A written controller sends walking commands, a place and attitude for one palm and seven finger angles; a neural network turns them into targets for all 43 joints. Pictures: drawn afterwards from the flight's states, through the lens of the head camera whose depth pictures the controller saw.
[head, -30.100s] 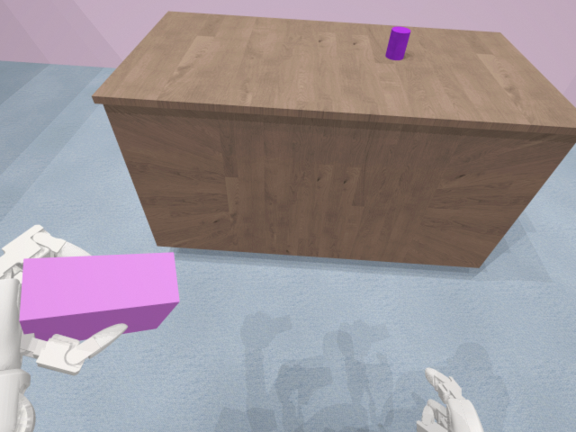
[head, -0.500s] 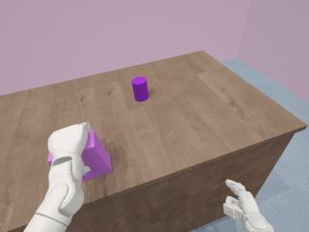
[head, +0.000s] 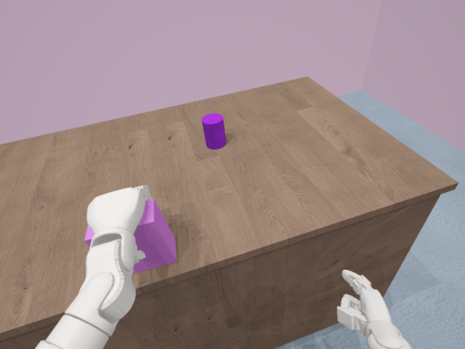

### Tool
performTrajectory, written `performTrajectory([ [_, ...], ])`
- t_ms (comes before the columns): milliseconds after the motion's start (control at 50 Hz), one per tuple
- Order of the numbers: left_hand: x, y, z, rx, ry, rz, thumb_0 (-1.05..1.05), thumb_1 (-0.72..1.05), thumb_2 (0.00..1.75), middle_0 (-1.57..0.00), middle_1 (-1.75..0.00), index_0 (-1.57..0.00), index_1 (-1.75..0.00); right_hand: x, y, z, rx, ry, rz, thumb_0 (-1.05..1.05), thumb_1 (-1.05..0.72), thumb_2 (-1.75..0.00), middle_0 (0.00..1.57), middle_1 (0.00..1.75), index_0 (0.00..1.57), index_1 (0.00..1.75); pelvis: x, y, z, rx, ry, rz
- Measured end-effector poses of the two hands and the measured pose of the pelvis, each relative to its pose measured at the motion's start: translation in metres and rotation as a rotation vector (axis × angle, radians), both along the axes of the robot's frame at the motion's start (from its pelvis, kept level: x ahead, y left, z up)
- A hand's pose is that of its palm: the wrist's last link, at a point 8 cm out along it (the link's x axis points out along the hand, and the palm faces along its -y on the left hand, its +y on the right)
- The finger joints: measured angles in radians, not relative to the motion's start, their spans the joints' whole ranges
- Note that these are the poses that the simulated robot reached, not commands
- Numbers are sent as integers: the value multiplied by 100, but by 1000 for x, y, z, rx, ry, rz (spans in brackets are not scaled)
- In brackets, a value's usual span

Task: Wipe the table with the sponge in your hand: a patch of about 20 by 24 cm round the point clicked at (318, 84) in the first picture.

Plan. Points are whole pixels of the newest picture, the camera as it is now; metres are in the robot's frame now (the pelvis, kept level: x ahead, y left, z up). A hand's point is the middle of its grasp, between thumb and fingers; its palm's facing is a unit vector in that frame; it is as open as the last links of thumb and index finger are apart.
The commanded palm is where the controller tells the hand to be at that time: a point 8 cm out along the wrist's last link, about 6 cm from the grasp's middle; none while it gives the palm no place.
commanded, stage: slide across to the third lane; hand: left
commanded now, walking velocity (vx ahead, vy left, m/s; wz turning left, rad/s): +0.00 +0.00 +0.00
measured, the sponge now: (140, 246) +0.27 +0.23 +0.04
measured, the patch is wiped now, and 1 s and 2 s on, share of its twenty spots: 0.75 0.80 1.00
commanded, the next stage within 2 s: wipe forward along the third lane in 0.40 s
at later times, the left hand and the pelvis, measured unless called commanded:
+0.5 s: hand (173, 212) +0.31 +0.17 +0.10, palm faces +0.08 -0.13 -0.99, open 9.9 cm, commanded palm +0.28 +0.16 +0.16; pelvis +0.00 -0.01 +0.00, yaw +0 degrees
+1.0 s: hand (175, 198) +0.36 +0.18 +0.09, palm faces -0.01 -0.07 -1.00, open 9.9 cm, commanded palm +0.34 +0.19 +0.14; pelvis +0.00 -0.02 +0.00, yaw -1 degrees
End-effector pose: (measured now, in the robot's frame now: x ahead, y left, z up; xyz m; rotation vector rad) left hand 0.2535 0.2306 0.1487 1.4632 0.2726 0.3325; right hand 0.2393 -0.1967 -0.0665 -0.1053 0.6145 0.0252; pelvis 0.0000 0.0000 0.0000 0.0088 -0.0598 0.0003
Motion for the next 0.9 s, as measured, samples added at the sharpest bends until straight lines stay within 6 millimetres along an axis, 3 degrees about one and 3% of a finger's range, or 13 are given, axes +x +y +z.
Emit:
performTrajectory([
  [280, 18, -41, 4, -24, -28, -98, 0, -51, 108, -76, -136, -77, -135, 1, 6, 0, 33, -12, 25, 2, -90, -90, 20, 30, 20, 30, -3, -5, 1, 4, -6, 4],
  [520, 37, -64, 5, -45, -40, -117, -1, -51, 108, -77, -135, -77, -135, -3, -11, -3, 34, 21, -5, 2, -90, -90, 20, 30, 20, 30, 2, -9, 1, 7, 6, -5],
  [640, 42, -65, 3, -59, -31, -98, -1, -51, 108, -77, -135, -77, -135, -5, -19, -4, 21, 42, -27, 2, -90, -90, 20, 30, 20, 30, 4, -12, 1, 9, 6, -10],
  [900, 75, -60, 1, 8, 32, -17, -2, -51, 108, -78, -135, -78, -134, -21, -38, -14, -7, 99, -83, 1, -90, -90, 20, 30, 20, 30, 2, -19, 0, 14, 40, -14],
])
